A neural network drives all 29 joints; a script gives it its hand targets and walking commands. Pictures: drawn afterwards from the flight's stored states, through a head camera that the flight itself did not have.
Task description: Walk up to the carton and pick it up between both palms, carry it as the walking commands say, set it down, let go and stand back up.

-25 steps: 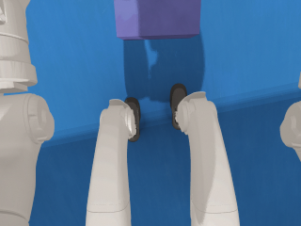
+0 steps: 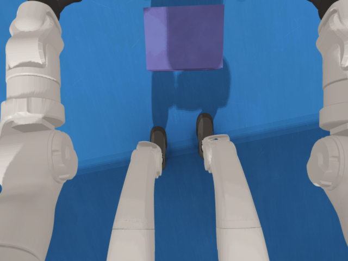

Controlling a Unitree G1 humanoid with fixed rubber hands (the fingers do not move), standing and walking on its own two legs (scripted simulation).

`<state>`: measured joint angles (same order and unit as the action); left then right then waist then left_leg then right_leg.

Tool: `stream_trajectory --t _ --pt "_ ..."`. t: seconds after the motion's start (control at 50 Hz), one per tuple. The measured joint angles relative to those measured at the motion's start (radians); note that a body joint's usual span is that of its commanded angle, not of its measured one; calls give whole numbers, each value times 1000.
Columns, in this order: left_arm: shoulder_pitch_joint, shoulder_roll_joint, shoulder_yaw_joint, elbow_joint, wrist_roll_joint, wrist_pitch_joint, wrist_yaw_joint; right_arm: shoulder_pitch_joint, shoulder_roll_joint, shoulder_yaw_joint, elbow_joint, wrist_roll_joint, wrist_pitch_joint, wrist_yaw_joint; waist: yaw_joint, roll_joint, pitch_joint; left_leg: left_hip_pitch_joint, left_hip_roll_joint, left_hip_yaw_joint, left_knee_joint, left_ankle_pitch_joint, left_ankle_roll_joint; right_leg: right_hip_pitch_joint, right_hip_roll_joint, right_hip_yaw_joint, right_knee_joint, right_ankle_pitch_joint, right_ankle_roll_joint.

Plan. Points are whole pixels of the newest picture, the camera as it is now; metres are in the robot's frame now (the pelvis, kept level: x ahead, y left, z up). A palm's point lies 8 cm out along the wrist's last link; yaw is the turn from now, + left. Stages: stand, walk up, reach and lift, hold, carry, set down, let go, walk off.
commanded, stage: let go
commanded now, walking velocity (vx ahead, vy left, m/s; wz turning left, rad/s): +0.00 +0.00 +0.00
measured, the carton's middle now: (183, 42) +0.54 -0.02 -0.59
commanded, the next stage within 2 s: stand in 1.26 s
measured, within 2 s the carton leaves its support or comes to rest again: neither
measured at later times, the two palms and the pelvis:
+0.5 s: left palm (1, 124) +0.36 +0.22 -0.01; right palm out of the picture +0.34 -0.24 +0.00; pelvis +0.06 +0.00 +0.06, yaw -1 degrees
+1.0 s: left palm out of the picture +0.27 +0.22 +0.03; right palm out of the picture +0.27 -0.24 +0.03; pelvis +0.11 -0.01 +0.10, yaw +0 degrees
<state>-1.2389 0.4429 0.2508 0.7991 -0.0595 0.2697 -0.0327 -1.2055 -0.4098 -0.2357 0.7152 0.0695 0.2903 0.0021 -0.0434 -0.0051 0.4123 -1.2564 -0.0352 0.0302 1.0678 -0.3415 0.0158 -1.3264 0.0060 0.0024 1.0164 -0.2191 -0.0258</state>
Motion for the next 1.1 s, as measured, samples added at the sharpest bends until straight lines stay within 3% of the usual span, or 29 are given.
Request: stream_trajectory --t 0.1,0.2,0.26,0.32,0.4,0.54,0.64,0.78,0.9,1.1 --pt "252 -23 -34 -240 20 -5 24 235 10 60 -215 -2 -16 2 4 -3 121 165 3 -9 -44 -15 1 166 4 -6 -43 -16 0" --pt "523 -66 -94 -414 -9 36 46 513 18 81 -374 28 14 -4 14 6 110 274 5 -19 -79 -28 -1 277 8 -12 -78 -32 -1" --pt "656 -85 -117 -484 -23 16 48 652 28 98 -447 40 -12 5 12 2 95 357 5 -21 -110 -29 0 359 8 -12 -106 -35 -1" --pt "761 -114 -130 -453 -18 -14 38 781 57 104 -433 57 -44 18 10 -10 -36 375 0 -19 -142 -22 1 372 4 -8 -126 -36 0" --pt "874 -173 -123 -309 21 -60 20 903 111 113 -298 18 -87 44 11 -2 -302 385 8 -26 -190 -17 -4 387 13 -13 -183 -28 -3" --pt "1013 -222 -143 -152 58 -138 -20 1029 176 158 -157 -35 -147 63 22 9 -391 630 11 -36 -293 -17 -4 631 17 -19 -278 -36 -3" --pt "1192 -249 -168 -186 99 -175 -24 1174 211 180 -166 -77 -183 53 29 13 -341 823 14 -44 -407 6 -5 823 20 -22 -384 -19 -5" --pt "1385 -258 -194 -293 97 -208 -20 1362 215 183 -245 -86 -221 49 41 8 -298 1006 17 -50 -518 23 -10 999 23 -25 -475 -15 -7" --pt "1431 -253 -196 -354 91 -188 -36 1414 196 191 -306 -74 -201 56 40 10 -270 1132 21 -54 -582 27 -11 1120 27 -26 -524 -20 -9" --pt "1460 -252 -203 -360 89 -142 -53 1437 203 199 -303 -79 -151 47 32 17 -284 1227 25 -62 -618 9 -10 1214 30 -32 -554 -44 -8"
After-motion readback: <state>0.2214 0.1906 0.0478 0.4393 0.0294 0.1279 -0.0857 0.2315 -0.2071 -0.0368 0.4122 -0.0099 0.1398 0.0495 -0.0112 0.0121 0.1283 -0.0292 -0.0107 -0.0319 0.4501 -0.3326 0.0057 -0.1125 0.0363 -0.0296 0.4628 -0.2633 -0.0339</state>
